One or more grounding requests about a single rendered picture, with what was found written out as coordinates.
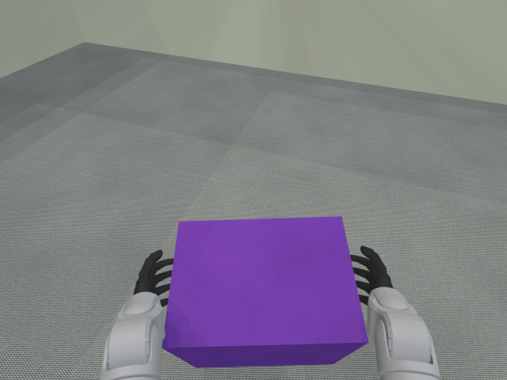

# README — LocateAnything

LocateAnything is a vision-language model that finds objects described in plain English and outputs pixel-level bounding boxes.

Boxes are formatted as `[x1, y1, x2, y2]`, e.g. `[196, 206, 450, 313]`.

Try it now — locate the robot left hand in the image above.
[133, 249, 173, 307]

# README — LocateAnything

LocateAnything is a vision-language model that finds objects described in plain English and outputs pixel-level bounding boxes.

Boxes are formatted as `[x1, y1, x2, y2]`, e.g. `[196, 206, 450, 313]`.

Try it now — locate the robot right forearm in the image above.
[367, 287, 441, 380]

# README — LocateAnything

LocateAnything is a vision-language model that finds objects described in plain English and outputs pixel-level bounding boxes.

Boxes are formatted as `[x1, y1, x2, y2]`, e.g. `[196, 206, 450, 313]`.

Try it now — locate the robot left forearm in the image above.
[100, 292, 166, 380]

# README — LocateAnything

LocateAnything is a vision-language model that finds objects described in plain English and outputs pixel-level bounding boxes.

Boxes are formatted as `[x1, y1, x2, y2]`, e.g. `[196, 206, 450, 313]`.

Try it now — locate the carton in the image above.
[162, 216, 369, 368]

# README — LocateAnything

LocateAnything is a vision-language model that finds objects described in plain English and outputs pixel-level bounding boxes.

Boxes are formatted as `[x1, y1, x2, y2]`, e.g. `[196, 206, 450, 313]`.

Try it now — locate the robot right hand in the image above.
[350, 245, 394, 306]

